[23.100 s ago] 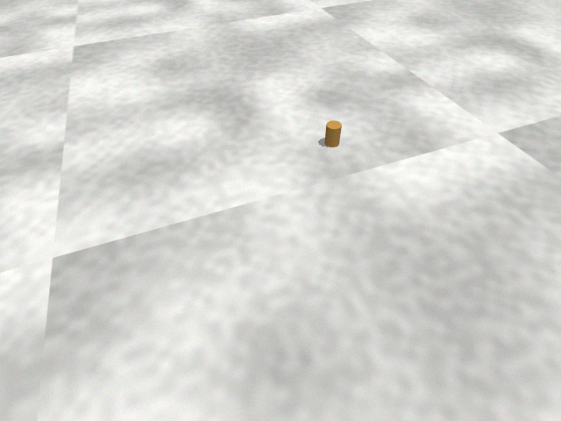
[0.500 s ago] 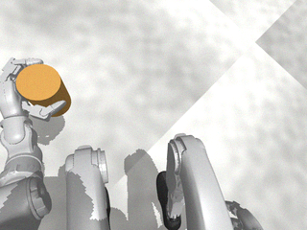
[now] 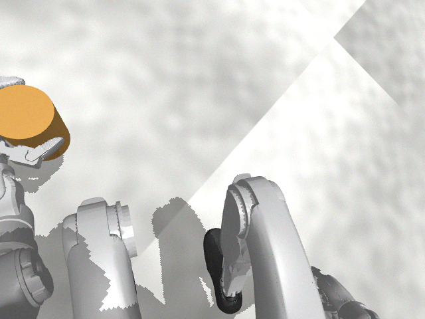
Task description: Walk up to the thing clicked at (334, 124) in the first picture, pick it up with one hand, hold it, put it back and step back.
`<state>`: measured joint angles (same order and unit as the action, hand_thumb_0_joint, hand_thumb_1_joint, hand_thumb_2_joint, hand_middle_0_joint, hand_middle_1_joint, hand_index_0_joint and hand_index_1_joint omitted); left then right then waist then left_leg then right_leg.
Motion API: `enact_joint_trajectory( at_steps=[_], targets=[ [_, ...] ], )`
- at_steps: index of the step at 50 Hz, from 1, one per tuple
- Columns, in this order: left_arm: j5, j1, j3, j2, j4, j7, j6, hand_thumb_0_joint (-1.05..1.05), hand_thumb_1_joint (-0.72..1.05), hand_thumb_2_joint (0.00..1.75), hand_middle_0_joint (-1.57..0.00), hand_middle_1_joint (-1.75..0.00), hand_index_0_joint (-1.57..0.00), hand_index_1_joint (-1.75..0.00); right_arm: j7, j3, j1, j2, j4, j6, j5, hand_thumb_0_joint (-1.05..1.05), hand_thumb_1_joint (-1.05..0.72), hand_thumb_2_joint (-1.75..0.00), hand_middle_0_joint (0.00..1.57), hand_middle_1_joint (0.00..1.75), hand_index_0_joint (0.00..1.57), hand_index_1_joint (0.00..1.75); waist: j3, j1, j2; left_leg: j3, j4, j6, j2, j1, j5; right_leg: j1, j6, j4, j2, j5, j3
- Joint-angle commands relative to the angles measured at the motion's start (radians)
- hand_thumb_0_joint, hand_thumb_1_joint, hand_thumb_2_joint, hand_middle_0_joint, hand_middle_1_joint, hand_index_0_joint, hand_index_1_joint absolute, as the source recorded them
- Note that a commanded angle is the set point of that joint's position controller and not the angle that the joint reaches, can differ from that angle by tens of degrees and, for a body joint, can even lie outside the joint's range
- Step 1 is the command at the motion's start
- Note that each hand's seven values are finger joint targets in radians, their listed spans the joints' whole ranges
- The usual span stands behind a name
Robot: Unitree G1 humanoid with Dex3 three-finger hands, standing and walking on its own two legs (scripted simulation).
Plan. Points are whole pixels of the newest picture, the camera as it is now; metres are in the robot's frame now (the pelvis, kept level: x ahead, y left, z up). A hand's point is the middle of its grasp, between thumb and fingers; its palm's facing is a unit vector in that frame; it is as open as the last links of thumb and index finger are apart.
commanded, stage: crouch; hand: left
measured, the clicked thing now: (34, 127) +0.46 +0.26 -0.12
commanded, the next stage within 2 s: lower in 0.04 s
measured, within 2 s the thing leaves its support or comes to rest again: rests again in 1.34 s
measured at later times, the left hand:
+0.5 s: hand (41, 139) +0.45 +0.26 -0.16, palm faces +0.28 -0.96 +0.00, open 11.7 cm
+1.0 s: hand (47, 142) +0.46 +0.26 -0.20, palm faces +0.32 -0.95 -0.01, open 11.7 cm
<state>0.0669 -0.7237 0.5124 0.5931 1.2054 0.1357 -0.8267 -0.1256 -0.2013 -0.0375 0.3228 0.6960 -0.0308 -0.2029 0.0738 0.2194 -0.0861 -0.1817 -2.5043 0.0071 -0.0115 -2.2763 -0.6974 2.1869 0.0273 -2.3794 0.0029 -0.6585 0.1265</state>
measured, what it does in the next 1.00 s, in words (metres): stands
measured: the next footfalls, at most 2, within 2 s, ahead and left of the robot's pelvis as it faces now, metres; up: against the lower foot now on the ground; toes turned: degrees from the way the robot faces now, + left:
none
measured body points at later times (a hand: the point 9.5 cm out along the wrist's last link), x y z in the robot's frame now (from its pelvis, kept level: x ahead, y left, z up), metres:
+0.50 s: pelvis +0.00 +0.01 -0.02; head +0.24 +0.14 +0.33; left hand +0.43 +0.31 -0.16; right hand +0.11 -0.27 -0.08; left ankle +0.08 +0.13 -0.28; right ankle +0.11 -0.12 -0.28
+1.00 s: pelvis -0.01 +0.01 -0.02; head +0.25 +0.16 +0.31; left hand +0.44 +0.31 -0.20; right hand +0.11 -0.26 -0.07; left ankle +0.08 +0.13 -0.28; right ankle +0.11 -0.12 -0.28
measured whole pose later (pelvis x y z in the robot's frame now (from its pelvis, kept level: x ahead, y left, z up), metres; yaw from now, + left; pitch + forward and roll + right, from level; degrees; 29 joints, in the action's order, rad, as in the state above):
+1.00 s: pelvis -0.01 +0.01 -0.02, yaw -6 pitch +16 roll -16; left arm 0.07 -0.72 0.56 0.85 1.48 0.01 -1.05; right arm -0.14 -0.49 0.13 0.37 0.59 -0.04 -0.34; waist 0.30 0.29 -0.25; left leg -0.33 -2.65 0.00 -0.01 -2.23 -0.72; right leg 2.10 0.07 -2.40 0.05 -0.62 0.24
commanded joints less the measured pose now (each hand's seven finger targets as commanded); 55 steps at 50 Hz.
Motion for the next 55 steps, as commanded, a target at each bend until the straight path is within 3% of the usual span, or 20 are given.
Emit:
enact_joint_trajectory(
  at_steps=[1,3,6,10,11,12,13,15,17,19,24,25,27,30,33,38,43,55],
  targets=[
    [0.024,-0.261,0.041,0.223,-0.185,0.000,-0.093,0.00,0.07,1.23,-1.14,-1.36,-1.18,-1.35,0.010,0.071,-0.127,0.285,-0.035,-0.002,-0.006,0.00,-0.90,-0.91,0.20,0.30,0.20,0.30,-0.662,0.016,0.344,0.051,0.283,-0.003,-0.015,0.441,0.160,-0.351,-0.051,0.195,0.040,0.191,0.076],
    [0.027,-0.290,0.028,0.221,-0.187,-0.002,-0.100,0.00,0.07,1.23,-1.15,-1.37,-1.19,-1.36,0.009,0.063,-0.126,0.286,-0.035,-0.005,-0.009,0.00,-0.90,-0.91,0.20,0.30,0.20,0.30,-0.651,0.035,0.331,0.050,0.270,-0.007,-0.016,0.413,0.139,-0.362,-0.048,0.200,0.042,0.182,0.076],
    [0.028,-0.279,0.060,0.278,-0.216,-0.006,-0.113,0.00,0.07,1.21,-1.14,-1.35,-1.18,-1.34,0.009,0.055,-0.120,0.291,-0.040,-0.007,-0.015,0.00,-0.91,-0.91,0.20,0.30,0.20,0.30,-0.676,0.023,0.346,0.053,0.251,-0.009,-0.018,0.417,0.154,-0.396,-0.045,0.200,0.047,0.200,0.070],
    [0.026,-0.275,0.055,0.279,-0.167,-0.013,-0.126,0.00,0.06,1.18,-1.16,-1.34,-1.18,-1.34,0.008,0.040,-0.090,0.300,-0.050,-0.007,-0.022,0.00,-0.92,-0.91,0.20,0.30,0.20,0.30,-0.626,0.044,0.341,0.044,0.240,-0.009,-0.022,0.394,0.133,-0.375,-0.047,0.190,0.051,0.186,0.077],
    [0.024,-0.263,0.032,0.240,-0.124,-0.017,-0.129,0.00,0.06,1.20,-1.17,-1.35,-1.19,-1.35,0.006,0.032,-0.091,0.301,-0.041,-0.007,-0.026,0.00,-0.91,-0.91,0.20,0.30,0.20,0.30,-0.590,0.065,0.334,0.035,0.246,-0.006,-0.021,0.388,0.124,-0.358,-0.047,0.187,0.049,0.180,0.088],
    [0.025,-0.254,0.046,0.252,-0.111,-0.024,-0.135,0.00,0.05,1.20,-1.17,-1.35,-1.19,-1.35,0.006,0.025,-0.082,0.309,-0.042,-0.005,-0.030,0.00,-0.92,-0.91,0.20,0.30,0.20,0.30,-0.571,0.059,0.339,0.030,0.246,-0.003,-0.024,0.404,0.135,-0.344,-0.049,0.180,0.049,0.187,0.094],
    [0.022,-0.275,0.029,0.248,-0.104,-0.028,-0.142,0.00,0.04,1.20,-1.17,-1.35,-1.19,-1.35,0.004,0.017,-0.075,0.313,-0.044,-0.006,-0.035,0.00,-0.92,-0.91,0.20,0.30,0.20,0.30,-0.558,0.077,0.347,0.021,0.244,-0.001,-0.026,0.411,0.123,-0.330,-0.050,0.179,0.050,0.178,0.100],
    [0.022,-0.263,0.032,0.258,-0.083,-0.030,-0.158,0.00,0.05,1.20,-1.17,-1.35,-1.18,-1.35,0.002,0.006,-0.066,0.322,-0.055,-0.007,-0.043,0.00,-0.92,-0.91,0.20,0.30,0.20,0.30,-0.559,0.077,0.334,0.015,0.236,0.000,-0.027,0.420,0.130,-0.343,-0.047,0.181,0.051,0.183,0.109],
    [0.017,-0.269,0.026,0.276,-0.081,-0.027,-0.176,0.00,0.07,1.20,-1.18,-1.36,-1.20,-1.35,0.000,-0.008,-0.053,0.331,-0.058,-0.005,-0.051,0.00,-0.92,-0.91,0.20,0.30,0.20,0.30,-0.558,0.087,0.361,0.002,0.237,0.005,-0.032,0.449,0.145,-0.339,-0.047,0.166,0.051,0.194,0.117],
    [0.018,-0.245,0.057,0.328,-0.078,-0.030,-0.195,0.00,0.06,1.18,-1.18,-1.34,-1.20,-1.34,0.000,-0.018,-0.029,0.344,-0.079,-0.006,-0.059,0.00,-0.92,-0.91,0.20,0.30,0.20,0.30,-0.588,0.074,0.371,0.002,0.224,0.007,-0.034,0.469,0.161,-0.371,-0.045,0.163,0.055,0.206,0.117],
    [0.021,-0.278,0.068,0.357,-0.067,-0.058,-0.230,0.00,0.06,1.20,-1.18,-1.34,-1.19,-1.35,-0.001,-0.054,-0.010,0.352,-0.074,-0.005,-0.081,0.00,-0.92,-0.91,0.20,0.30,0.20,0.30,-0.554,0.095,0.414,-0.015,0.216,0.014,-0.040,0.485,0.166,-0.370,-0.045,0.150,0.059,0.215,0.133],
    [0.015,-0.262,0.080,0.388,-0.044,-0.067,-0.236,0.00,0.08,1.20,-1.17,-1.33,-1.18,-1.34,-0.001,-0.063,0.010,0.355,-0.085,-0.005,-0.084,0.00,-0.92,-0.91,0.20,0.30,0.20,0.30,-0.536,0.091,0.420,-0.016,0.216,0.013,-0.040,0.467,0.153,-0.372,-0.046,0.149,0.062,0.205,0.134],
    [0.006,-0.263,0.068,0.384,-0.044,-0.077,-0.247,0.00,0.08,1.20,-1.16,-1.32,-1.17,-1.33,0.000,-0.071,-0.005,0.362,-0.065,-0.009,-0.095,0.00,-0.92,-0.91,0.20,0.30,0.20,0.30,-0.534,0.102,0.439,-0.026,0.215,0.020,-0.045,0.505,0.195,-0.372,-0.046,0.141,0.062,0.236,0.142],
    [-0.001,-0.266,0.052,0.388,-0.011,-0.084,-0.261,0.00,0.09,1.20,-1.18,-1.33,-1.19,-1.34,-0.001,-0.089,0.021,0.374,-0.073,-0.011,-0.103,0.00,-0.92,-0.91,0.20,0.30,0.20,0.30,-0.476,0.127,0.446,-0.044,0.218,0.023,-0.050,0.491,0.181,-0.358,-0.044,0.133,0.060,0.233,0.158],
    [0.005,-0.239,0.052,0.390,0.008,-0.086,-0.270,0.00,0.08,1.18,-1.15,-1.31,-1.17,-1.32,-0.001,-0.106,0.029,0.378,-0.076,-0.016,-0.113,0.00,-0.92,-0.91,0.20,0.30,0.20,0.30,-0.492,0.129,0.436,-0.048,0.202,0.023,-0.053,0.509,0.214,-0.389,-0.039,0.135,0.066,0.261,0.162],
    [0.019,-0.245,0.035,0.384,0.068,-0.100,-0.279,0.00,0.09,1.21,-1.16,-1.33,-1.17,-1.34,0.000,-0.132,0.062,0.388,-0.094,-0.015,-0.121,0.00,-0.91,-0.91,0.20,0.30,0.20,0.30,-0.434,0.155,0.376,-0.059,0.186,0.012,-0.051,0.443,0.150,-0.394,-0.032,0.149,0.072,0.231,0.178],
    [0.020,-0.243,0.059,0.455,0.067,-0.109,-0.308,0.00,0.09,1.20,-1.15,-1.32,-1.17,-1.32,0.004,-0.156,0.077,0.393,-0.101,-0.016,-0.133,0.00,-0.91,-0.91,0.20,0.30,0.20,0.30,-0.443,0.146,0.382,-0.064,0.177,0.012,-0.054,0.443,0.141,-0.428,-0.028,0.150,0.081,0.227,0.183],
    [-0.002,-0.228,0.051,0.494,0.111,-0.139,-0.337,0.00,0.06,1.18,-1.15,-1.31,-1.17,-1.31,0.009,-0.194,0.129,0.417,-0.118,-0.024,-0.158,0.00,-0.91,-0.91,0.20,0.30,0.20,0.30,-0.384,0.171,0.444,-0.110,0.193,0.030,-0.075,0.498,0.158,-0.403,-0.029,0.124,0.090,0.245,0.217]
  ],
)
